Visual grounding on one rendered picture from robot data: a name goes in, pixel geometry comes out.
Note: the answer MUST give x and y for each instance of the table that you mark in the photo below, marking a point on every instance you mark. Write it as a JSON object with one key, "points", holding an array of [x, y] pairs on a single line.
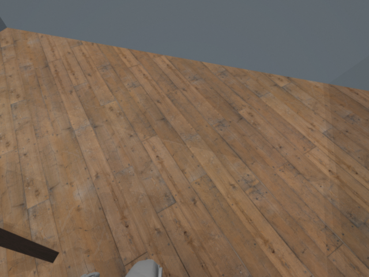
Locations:
{"points": [[22, 245]]}

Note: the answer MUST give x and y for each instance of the robot left thigh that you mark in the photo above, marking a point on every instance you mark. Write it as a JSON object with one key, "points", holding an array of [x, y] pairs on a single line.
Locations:
{"points": [[145, 268]]}

